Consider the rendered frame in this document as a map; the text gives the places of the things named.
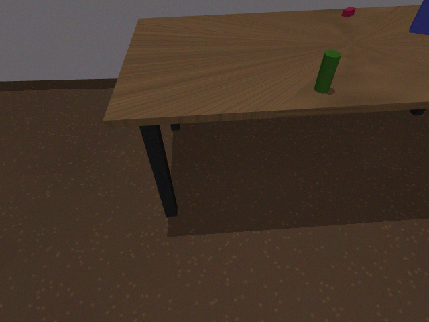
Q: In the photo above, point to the table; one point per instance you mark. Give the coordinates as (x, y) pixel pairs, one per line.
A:
(208, 68)

